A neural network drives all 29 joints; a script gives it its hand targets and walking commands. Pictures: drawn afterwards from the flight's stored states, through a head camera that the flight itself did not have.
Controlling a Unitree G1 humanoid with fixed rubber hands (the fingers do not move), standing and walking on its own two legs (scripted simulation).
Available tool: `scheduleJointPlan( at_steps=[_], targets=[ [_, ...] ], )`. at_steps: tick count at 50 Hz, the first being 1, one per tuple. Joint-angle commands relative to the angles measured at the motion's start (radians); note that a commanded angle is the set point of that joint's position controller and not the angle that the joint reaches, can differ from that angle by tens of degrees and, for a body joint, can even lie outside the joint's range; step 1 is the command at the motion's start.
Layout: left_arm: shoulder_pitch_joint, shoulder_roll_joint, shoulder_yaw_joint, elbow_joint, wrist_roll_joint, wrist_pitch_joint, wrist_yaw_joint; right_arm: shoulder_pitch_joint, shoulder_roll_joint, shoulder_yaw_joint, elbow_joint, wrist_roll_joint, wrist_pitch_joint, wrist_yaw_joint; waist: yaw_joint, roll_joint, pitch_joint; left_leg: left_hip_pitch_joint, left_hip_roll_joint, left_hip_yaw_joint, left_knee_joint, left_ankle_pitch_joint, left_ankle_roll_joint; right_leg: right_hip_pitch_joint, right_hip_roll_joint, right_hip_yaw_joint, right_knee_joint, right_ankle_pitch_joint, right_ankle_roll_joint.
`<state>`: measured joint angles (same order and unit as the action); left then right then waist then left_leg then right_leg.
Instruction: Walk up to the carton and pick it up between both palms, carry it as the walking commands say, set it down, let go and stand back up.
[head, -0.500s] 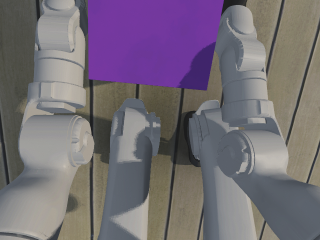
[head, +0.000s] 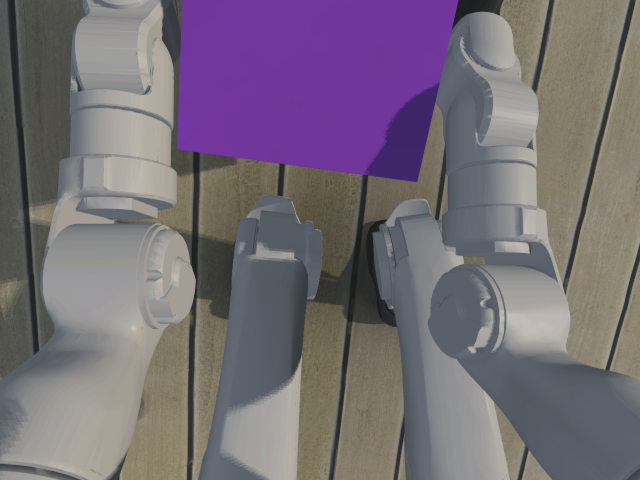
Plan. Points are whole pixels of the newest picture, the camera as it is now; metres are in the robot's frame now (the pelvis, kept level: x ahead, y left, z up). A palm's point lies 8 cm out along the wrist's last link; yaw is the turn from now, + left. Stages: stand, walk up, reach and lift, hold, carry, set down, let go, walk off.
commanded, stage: reach and lift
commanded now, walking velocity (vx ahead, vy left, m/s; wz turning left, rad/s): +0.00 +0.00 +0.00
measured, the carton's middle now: out of the picture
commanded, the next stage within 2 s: none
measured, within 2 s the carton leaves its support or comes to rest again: neither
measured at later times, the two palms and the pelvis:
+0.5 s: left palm out of the picture +0.52 +0.17 -0.05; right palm (525, 16) +0.50 -0.10 -0.05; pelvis -0.01 +0.00 +0.05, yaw +1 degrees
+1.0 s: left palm out of the picture +0.51 +0.17 +0.02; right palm out of the picture +0.49 -0.11 +0.02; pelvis -0.01 +0.00 +0.10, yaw +2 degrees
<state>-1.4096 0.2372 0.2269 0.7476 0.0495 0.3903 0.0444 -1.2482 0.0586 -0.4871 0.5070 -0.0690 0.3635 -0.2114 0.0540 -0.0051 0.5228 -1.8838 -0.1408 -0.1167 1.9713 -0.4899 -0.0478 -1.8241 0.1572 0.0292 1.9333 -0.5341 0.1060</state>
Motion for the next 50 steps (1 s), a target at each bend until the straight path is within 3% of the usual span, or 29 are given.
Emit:
scheduleJointPlan(
  at_steps=[1,4,7,9,11,12,15,16,17,18,19,24,26,27,28,31,32,33,34,37,39,41,42,43,44,46,47,48,50],
  targets=[
    [-0.619,-1.113,-0.504,-0.193,-0.134,-0.039,-0.199,-0.828,0.933,0.66,-0.075,0.119,-0.014,0.224,-0.08,0.092,-2.206,0.842,-0.001,0.109,-0.251,0.192,0.003,0.492,0.046,-0.156,-0.145,0.197,-0.056],
    [-0.576,-1.181,-0.504,-0.167,-0.156,-0.016,-0.2,-0.879,0.916,0.704,-0.203,0.145,-0.012,0.222,-0.079,0.087,-2.296,0.907,-0.002,0.121,-0.257,0.242,0.001,0.563,0.044,-0.135,-0.18,0.242,-0.059],
    [-0.601,-1.132,-0.526,-0.263,-0.146,-0.03,-0.186,-0.811,0.971,0.723,-0.14,0.148,0.004,0.231,-0.039,0.076,-2.322,0.898,-0.011,0.131,-0.272,0.276,0.0,0.608,0.057,-0.137,-0.178,0.267,-0.056],
    [-0.599,-1.155,-0.546,-0.288,-0.171,-0.02,-0.179,-0.885,0.936,0.768,-0.254,0.179,0.003,0.223,-0.061,0.091,-2.414,0.99,-0.009,0.131,-0.273,0.32,0.002,0.663,0.054,-0.124,-0.202,0.295,-0.059],
    [-0.594,-1.163,-0.522,-0.22,-0.154,-0.014,-0.177,-0.851,0.929,0.728,-0.165,0.148,0.009,0.23,-0.069,0.076,-2.24,0.886,-0.012,0.14,-0.308,0.235,0.002,0.615,0.053,-0.12,-0.239,0.219,-0.066],
    [-0.537,-1.143,-0.448,-0.09,-0.082,-0.013,-0.183,-0.861,0.901,0.697,-0.115,0.129,-0.003,0.233,-0.031,0.116,-2.071,0.804,-0.006,0.141,-0.318,0.167,0.009,0.533,0.046,-0.115,-0.232,0.153,-0.066],
    [-0.566,-1.19,-0.504,-0.194,-0.134,-0.024,-0.189,-0.78,0.98,0.718,-0.113,0.128,0.009,0.243,-0.075,0.051,-2.24,0.914,-0.009,0.132,-0.339,0.215,0.006,0.632,0.05,-0.13,-0.258,0.207,-0.055],
    [-0.584,-1.174,-0.54,-0.303,-0.15,-0.029,-0.181,-0.81,0.958,0.754,-0.192,0.148,0.01,0.243,-0.06,0.074,-2.375,0.998,-0.012,0.135,-0.335,0.296,0.0,0.694,0.059,-0.119,-0.254,0.278,-0.057],
    [-0.565,-1.142,-0.547,-0.222,-0.147,-0.02,-0.178,-0.778,0.997,0.748,-0.116,0.156,0.017,0.249,-0.036,0.061,-2.306,0.963,-0.001,0.118,-0.348,0.241,-0.004,0.624,0.055,-0.128,-0.251,0.242,-0.054],
    [-0.58,-1.171,-0.538,-0.242,-0.143,-0.019,-0.181,-0.778,0.974,0.743,-0.144,0.138,0.017,0.245,-0.08,0.053,-2.293,0.961,-0.016,0.138,-0.341,0.253,0.001,0.67,0.058,-0.114,-0.281,0.238,-0.056],
    [-0.539,-1.157,-0.488,-0.155,-0.125,-0.009,-0.184,-0.817,0.942,0.727,-0.101,0.141,0.019,0.245,-0.037,0.069,-2.187,0.937,-0.003,0.113,-0.363,0.177,0.007,0.587,0.05,-0.12,-0.266,0.163,-0.053],
    [-0.573,-1.175,-0.554,-0.284,-0.153,-0.003,-0.18,-0.841,1.002,0.785,-0.226,0.184,0.019,0.243,-0.054,0.082,-2.376,1.042,-0.015,0.139,-0.383,0.249,0.013,0.745,0.054,-0.101,-0.32,0.231,-0.056],
    [-0.581,-1.152,-0.504,-0.223,-0.141,-0.008,-0.182,-0.836,0.974,0.77,-0.172,0.145,0.032,0.237,-0.04,0.028,-2.279,0.929,-0.019,0.15,-0.392,0.192,0.016,0.746,0.042,-0.09,-0.333,0.185,-0.051],
    [-0.571,-1.149,-0.466,-0.141,-0.128,0.0,-0.19,-0.799,0.95,0.711,-0.07,0.102,0.04,0.231,-0.07,0.019,-2.123,0.849,-0.008,0.134,-0.409,0.103,0.014,0.677,0.035,-0.098,-0.341,0.114,-0.053],
    [-0.561,-1.176,-0.462,-0.155,-0.125,-0.002,-0.198,-0.848,0.962,0.745,-0.159,0.13,0.03,0.237,-0.023,0.061,-2.17,0.874,-0.018,0.169,-0.416,0.125,0.017,0.759,0.035,-0.082,-0.363,0.121,-0.054],
    [-0.581,-1.205,-0.51,-0.234,-0.152,-0.005,-0.205,-0.806,1.018,0.752,-0.139,0.143,0.035,0.243,-0.086,0.054,-2.25,0.93,-0.017,0.144,-0.427,0.134,0.021,0.76,0.043,-0.102,-0.369,0.141,-0.06],
    [-0.631,-1.193,-0.526,-0.288,-0.175,-0.009,-0.205,-0.779,1.064,0.76,-0.105,0.151,0.043,0.245,-0.056,0.044,-2.302,0.972,-0.016,0.141,-0.444,0.154,0.016,0.782,0.044,-0.098,-0.368,0.17,-0.053],
    [-0.65,-1.203,-0.566,-0.361,-0.18,-0.01,-0.203,-0.721,1.082,0.759,-0.129,0.148,0.052,0.245,-0.088,0.073,-2.409,1.023,-0.025,0.148,-0.444,0.208,0.015,0.883,0.049,-0.088,-0.394,0.236,-0.062],
    [-0.592,-1.169,-0.508,-0.234,-0.146,-0.001,-0.199,-0.793,1.059,0.769,-0.113,0.159,0.048,0.245,-0.044,0.049,-2.272,0.972,-0.018,0.142,-0.452,0.166,0.025,0.79,0.039,-0.084,-0.392,0.179,-0.051],
    [-0.527,-1.214,-0.525,-0.218,-0.143,0.012,-0.206,-0.811,1.023,0.786,-0.174,0.159,0.04,0.248,-0.045,0.078,-2.313,1.039,-0.019,0.142,-0.477,0.178,0.016,0.84,0.038,-0.088,-0.406,0.192,-0.051],
    [-0.548,-1.195,-0.567,-0.263,-0.174,0.004,-0.2,-0.786,1.059,0.83,-0.191,0.171,0.048,0.249,-0.041,0.009,-2.347,1.073,-0.023,0.123,-0.486,0.208,0.021,0.864,0.034,-0.086,-0.412,0.222,-0.043],
    [-0.57,-1.183,-0.542,-0.273,-0.164,0.001,-0.195,-0.742,1.03,0.8,-0.14,0.156,0.054,0.254,-0.046,0.036,-2.289,1.075,-0.015,0.121,-0.507,0.197,0.013,0.844,0.037,-0.084,-0.43,0.215,-0.052],
    [-0.585,-1.195,-0.547,-0.263,-0.161,0.0,-0.195,-0.745,1.025,0.773,-0.123,0.154,0.048,0.253,-0.077,0.078,-2.234,1.053,-0.012,0.118,-0.504,0.165,0.01,0.802,0.039,-0.077,-0.44,0.186,-0.062],
    [-0.59,-1.203,-0.55,-0.271,-0.173,-0.002,-0.191,-0.762,1.025,0.777,-0.141,0.154,0.045,0.255,-0.065,0.043,-2.252,1.096,-0.009,0.093,-0.517,0.135,0.009,0.781,0.036,-0.079,-0.436,0.175,-0.059],
    [-0.539,-1.237,-0.537,-0.25,-0.143,0.005,-0.192,-0.784,1.014,0.787,-0.163,0.163,0.04,0.26,-0.056,0.088,-2.269,1.106,-0.02,0.132,-0.53,0.147,0.009,0.838,0.033,-0.078,-0.471,0.154,-0.063],
    [-0.501,-1.26,-0.559,-0.295,-0.163,0.0,-0.184,-0.789,1.024,0.841,-0.243,0.177,0.035,0.254,-0.047,0.076,-2.383,1.188,-0.024,0.121,-0.525,0.235,0.005,0.916,0.038,-0.081,-0.462,0.236,-0.062],
    [-0.484,-1.238,-0.531,-0.194,-0.147,0.002,-0.187,-0.723,1.025,0.777,-0.104,0.143,0.041,0.258,-0.079,0.051,-2.201,1.109,-0.007,0.085,-0.538,0.14,0.01,0.783,0.031,-0.077,-0.469,0.155,-0.061],
    [-0.532,-1.242,-0.518,-0.217,-0.136,-0.002,-0.186,-0.757,1.009,0.77,-0.109,0.137,0.036,0.263,-0.064,0.072,-2.187,1.082,-0.009,0.108,-0.539,0.113,0.008,0.774,0.033,-0.08,-0.476,0.128,-0.065],
    [-0.526,-1.291,-0.578,-0.266,-0.166,-0.002,-0.193,-0.731,1.038,0.78,-0.162,0.153,0.027,0.262,-0.1,0.099,-2.272,1.148,-0.012,0.112,-0.554,0.15,0.007,0.879,0.037,-0.072,-0.503,0.174,-0.073]
  ],
)
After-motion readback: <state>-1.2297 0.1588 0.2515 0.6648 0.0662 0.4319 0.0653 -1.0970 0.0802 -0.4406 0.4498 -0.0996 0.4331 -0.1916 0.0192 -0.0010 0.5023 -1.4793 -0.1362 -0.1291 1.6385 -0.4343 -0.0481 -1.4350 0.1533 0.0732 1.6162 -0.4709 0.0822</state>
